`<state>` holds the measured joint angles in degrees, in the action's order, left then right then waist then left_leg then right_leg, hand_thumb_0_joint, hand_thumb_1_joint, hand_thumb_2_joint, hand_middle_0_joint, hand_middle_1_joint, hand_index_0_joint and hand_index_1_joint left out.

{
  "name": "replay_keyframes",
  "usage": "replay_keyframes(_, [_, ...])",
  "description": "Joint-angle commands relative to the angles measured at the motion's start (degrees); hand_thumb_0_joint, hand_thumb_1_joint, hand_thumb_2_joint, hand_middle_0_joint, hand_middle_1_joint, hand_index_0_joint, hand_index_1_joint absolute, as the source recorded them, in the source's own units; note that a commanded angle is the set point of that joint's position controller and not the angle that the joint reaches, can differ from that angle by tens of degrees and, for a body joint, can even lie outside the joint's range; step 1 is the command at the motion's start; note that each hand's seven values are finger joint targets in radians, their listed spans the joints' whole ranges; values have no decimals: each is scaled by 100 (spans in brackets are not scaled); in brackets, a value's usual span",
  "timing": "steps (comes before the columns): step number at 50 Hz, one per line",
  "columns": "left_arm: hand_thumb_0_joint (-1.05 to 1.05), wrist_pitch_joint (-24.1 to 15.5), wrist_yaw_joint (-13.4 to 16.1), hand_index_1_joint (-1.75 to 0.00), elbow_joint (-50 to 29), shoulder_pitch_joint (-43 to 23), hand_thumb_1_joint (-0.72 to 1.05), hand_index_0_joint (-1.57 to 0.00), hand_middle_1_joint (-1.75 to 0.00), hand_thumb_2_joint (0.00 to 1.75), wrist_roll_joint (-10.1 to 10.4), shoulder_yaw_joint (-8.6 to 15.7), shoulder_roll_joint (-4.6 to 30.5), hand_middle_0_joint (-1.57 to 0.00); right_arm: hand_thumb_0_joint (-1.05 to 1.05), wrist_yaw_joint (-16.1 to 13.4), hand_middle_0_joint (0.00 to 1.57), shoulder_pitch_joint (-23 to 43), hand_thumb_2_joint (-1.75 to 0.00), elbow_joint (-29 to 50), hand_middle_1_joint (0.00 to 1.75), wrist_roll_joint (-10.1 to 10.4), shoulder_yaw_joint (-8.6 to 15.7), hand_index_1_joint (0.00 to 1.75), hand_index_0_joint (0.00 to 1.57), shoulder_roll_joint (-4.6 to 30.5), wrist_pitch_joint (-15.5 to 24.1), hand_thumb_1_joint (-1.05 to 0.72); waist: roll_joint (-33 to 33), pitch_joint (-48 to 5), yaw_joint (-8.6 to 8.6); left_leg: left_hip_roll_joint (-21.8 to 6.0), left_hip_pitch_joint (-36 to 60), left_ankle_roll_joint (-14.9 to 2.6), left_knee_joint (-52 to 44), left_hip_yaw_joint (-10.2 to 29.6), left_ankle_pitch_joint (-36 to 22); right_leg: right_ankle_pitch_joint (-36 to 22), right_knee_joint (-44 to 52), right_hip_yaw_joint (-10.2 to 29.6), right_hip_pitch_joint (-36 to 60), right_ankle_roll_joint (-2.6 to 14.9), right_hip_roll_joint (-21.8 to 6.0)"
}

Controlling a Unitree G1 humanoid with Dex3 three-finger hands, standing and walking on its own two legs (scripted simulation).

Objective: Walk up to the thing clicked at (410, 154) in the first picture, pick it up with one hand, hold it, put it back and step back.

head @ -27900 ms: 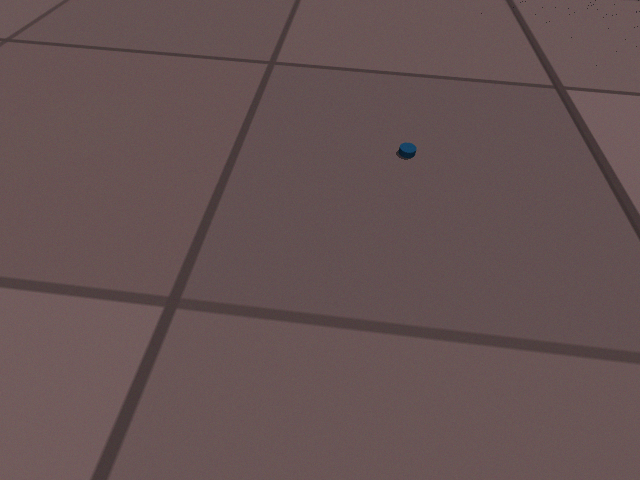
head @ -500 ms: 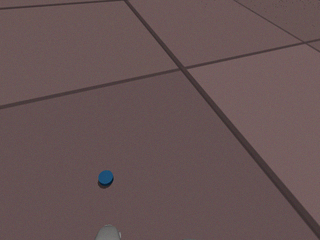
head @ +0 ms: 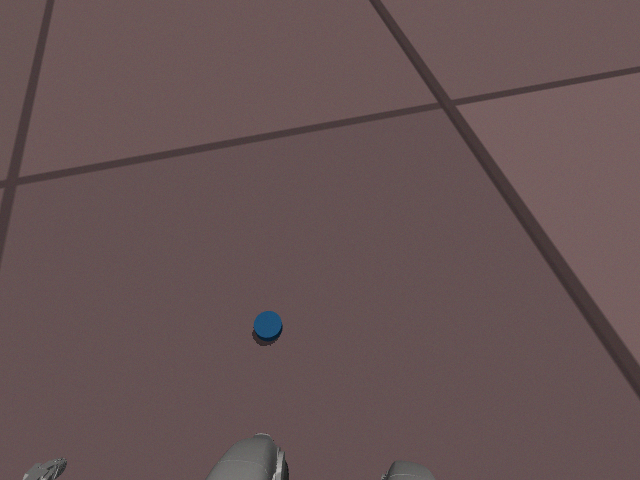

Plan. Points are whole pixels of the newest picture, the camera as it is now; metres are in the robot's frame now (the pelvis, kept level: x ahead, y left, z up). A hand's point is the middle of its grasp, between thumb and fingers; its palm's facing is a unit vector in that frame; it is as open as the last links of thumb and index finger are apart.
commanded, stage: walk up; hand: left
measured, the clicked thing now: (268, 326) +0.56 +0.17 -0.72
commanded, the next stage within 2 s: none
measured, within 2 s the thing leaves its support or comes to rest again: neither
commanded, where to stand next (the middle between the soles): +0.18 -0.06 m, yaw -1 degrees
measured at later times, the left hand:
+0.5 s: hand out of the picture +0.10 +0.25 -0.13, palm faces +0.00 -0.91 -0.41, open 7.4 cm
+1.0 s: hand out of the picture -0.02 +0.22 -0.12, palm faces +0.05 -0.94 -0.34, open 7.4 cm
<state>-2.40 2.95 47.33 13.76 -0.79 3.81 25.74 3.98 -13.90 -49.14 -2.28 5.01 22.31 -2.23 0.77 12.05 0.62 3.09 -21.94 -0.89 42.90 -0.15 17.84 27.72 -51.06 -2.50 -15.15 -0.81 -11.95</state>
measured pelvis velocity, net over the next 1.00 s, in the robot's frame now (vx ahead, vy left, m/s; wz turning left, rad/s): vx -0.02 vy -0.05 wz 0.06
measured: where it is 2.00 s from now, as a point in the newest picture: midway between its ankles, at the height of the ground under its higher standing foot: outside the picture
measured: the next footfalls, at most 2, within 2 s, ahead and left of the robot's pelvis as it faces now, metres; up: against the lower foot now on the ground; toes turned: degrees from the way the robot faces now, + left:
right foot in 0.40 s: +0.14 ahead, -0.11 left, +0.00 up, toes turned +1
left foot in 0.74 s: -0.01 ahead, +0.08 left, +0.00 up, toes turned +7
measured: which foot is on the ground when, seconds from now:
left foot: down 0.00-0.44, up 0.46-0.72, down 0.74-1.00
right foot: down 0.00-0.00, up 0.02-0.38, down 0.40-0.78, up 0.80-1.00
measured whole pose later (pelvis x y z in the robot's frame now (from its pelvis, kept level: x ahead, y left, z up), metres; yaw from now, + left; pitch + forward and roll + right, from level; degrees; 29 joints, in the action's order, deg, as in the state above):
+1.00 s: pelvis -0.02 -0.05 +0.03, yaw +3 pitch -4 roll +0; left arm 0.5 -2.6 54.3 19.7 -0.6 3.4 23.1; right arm 1.9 -16.9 -54.2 -3.6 3.3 22.8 0.5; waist 1.7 2.6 0.1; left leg -2.4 -6.6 -1.7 27.6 -3.6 18.2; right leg 22.4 -43.2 0.6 -21.1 -0.1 -1.3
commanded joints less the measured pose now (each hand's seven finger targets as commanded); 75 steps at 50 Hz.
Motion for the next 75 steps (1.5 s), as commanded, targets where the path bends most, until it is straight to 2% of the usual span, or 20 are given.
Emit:
replay_keyframes(1, [0,-110,-22,-30,-471,-52,90,-20,-30,90,-53,229,1241,-20,0,-161,20,-1620,-90,245,30,263,716,30,20,2325,403,-90,-1250,-1699,-783,-2433,2430,-1808,-2592,5050,1556,904,-2103,654,-2553,467,950])
replay_keyframes(5, [0,-95,-198,-30,-158,242,90,-20,-30,90,50,224,1106,-20,0,-331,20,-714,-90,451,30,264,323,30,20,1470,556,-90,-408,-680,-182,-1483,1285,-990,-2020,2124,-759,-465,-1282,699,-2213,345,550])
replay_keyframes(12, [0,62,-77,-30,-36,37,90,-20,-30,90,210,140,583,-20,0,-520,20,-108,-90,513,30,204,76,30,20,1306,479,-90,-1567,-931,-101,-1251,558,-1067,-1327,847,-5384,-973,146,40,-759,127,976])
replay_keyframes(19, [0,298,-146,-30,-76,-78,90,-20,-30,90,-46,252,766,-20,0,-643,20,286,-90,676,30,330,143,30,20,1499,163,-90,-771,-1594,85,-1298,657,-788,-388,1368,-3388,-1666,1852,218,-1,359,1167])
replay_keyframes(21, [0,290,-179,-30,-240,-180,90,-20,-30,90,-185,417,1213,-20,0,-726,20,-49,-90,615,30,442,35,30,20,1172,215,-90,548,-1917,57,-490,173,-274,923,901,-1813,-4247,2138,1543,612,948,-45])
replay_keyframes(23, [0,338,-261,-30,-486,-529,90,-20,-30,90,-120,406,1261,-20,0,-839,20,-174,-90,471,30,354,48,30,20,1147,155,-90,1561,-1840,79,207,-209,-96,2351,247,2216,-5083,2496,2697,344,1978,-1055])
replay_keyframes(32, [0,330,-291,-30,-408,-208,90,-20,-30,90,-242,387,898,-20,0,-590,20,-264,-90,17,30,162,-7,30,20,1247,320,-90,1214,-1989,350,-7,-579,107,560,-17,1663,1184,3201,2091,1303,1159,-13])
replay_keyframes(36, [0,423,-399,-30,-316,-250,90,-20,-30,90,-175,379,1081,-20,0,-499,20,-782,-90,-347,30,52,24,30,20,1094,440,-90,1099,-1438,-32,70,1318,-228,-2062,-453,747,1011,3254,1636,-112,788,8])
replay_keyframes(38, [0,415,-387,-30,-345,-262,90,-20,-30,90,-95,150,484,-20,0,-478,20,-705,-90,-380,30,-105,176,30,20,1387,459,-90,-638,-1119,-198,-890,2731,-582,-3145,1477,1389,485,1719,569,-2153,-117,1035])
replay_keyframes(39, [0,357,-357,-30,-364,-720,90,-20,-30,90,-32,235,509,-20,0,-509,20,-90,-90,-105,30,-180,190,30,20,1796,458,-90,-1214,-431,-252,-2431,1411,-1059,-3601,3425,3491,168,662,264,-2805,-60,1450])
replay_keyframes(40, [0,324,-352,-30,-279,-1054,90,-20,-30,90,-87,399,1095,-20,0,-522,20,217,-90,-40,30,-56,217,30,20,1891,490,-90,-818,249,-303,-2898,-260,-1483,-3904,3585,4185,22,-88,1052,-2023,43,947])
replay_keyframes(43, [0,223,-510,-30,165,5,90,-20,-30,90,36,209,475,-20,0,-514,20,878,-90,73,30,-53,-98,30,20,1103,665,-90,-538,114,235,-1597,394,-858,-3311,1272,1362,-725,157,963,-1359,111,1324])
replay_keyframes(49, [0,-23,-417,-30,197,419,90,-20,-30,90,49,317,982,-20,0,-199,20,297,-90,248,30,-181,264,30,20,1501,334,-90,-1725,-488,-158,-1288,771,-955,-2682,552,2211,-446,1573,11,-475,48,1052])
replay_keyframes(52, [0,-212,-188,-30,654,1676,90,-20,-30,90,-23,408,1070,-20,0,-121,20,61,-90,377,30,-150,177,30,20,1099,127,-90,-111,-1038,310,-771,230,-758,-115,-101,1709,-1156,2934,62,1292,-21,1181])
replay_keyframes(54, [0,-331,-43,-30,464,1886,90,-20,-30,90,-171,560,1793,-20,0,-62,20,-35,-90,701,30,-87,55,30,20,694,70,-90,1170,-953,315,-292,-1841,-202,2140,233,1514,841,3671,3425,1765,566,-629])
replay_keyframes(56, [0,-340,-20,-30,209,1127,90,-20,-30,90,-83,533,2012,-20,0,-80,20,161,-90,768,30,-95,301,30,20,1442,43,-90,476,-281,117,-905,-1776,-172,2053,880,1244,1981,4171,4451,425,1575,-1380])
replay_keyframes(66, [0,-394,70,-30,-129,613,90,-20,-30,90,-75,226,1288,-20,0,-114,20,48,-90,570,30,173,323,30,20,936,-44,-90,1148,-695,-106,-763,117,86,861,198,25,-4353,2368,598,-856,997,76])
replay_keyframes(71, [0,103,-43,-30,-413,135,90,-20,-30,90,6,151,1061,-20,0,-441,20,-579,-90,27,30,279,314,30,20,1127,258,-90,1021,-1210,-351,-162,1401,179,-1000,-496,-1398,-2563,245,460,-989,666,788])
replay_keyframes(73, [0,259,-25,-30,-466,610,90,-20,-30,90,92,11,552,-20,0,-539,20,-735,-90,27,30,121,437,30,20,1944,404,-90,-981,-1499,-302,-2041,1603,-367,-1528,1983,-2563,216,-1174,700,-1791,283,1528])
replay_keyframes(75, [0,412,60,-30,-205,454,90,-20,-30,90,39,136,1103,-20,0,-582,20,199,-90,296,30,235,514,30,20,2374,389,-90,-1019,-1492,-137,-3163,381,-1777,-2231,3611,-672,770,-1938,1191,-1512,264,1131])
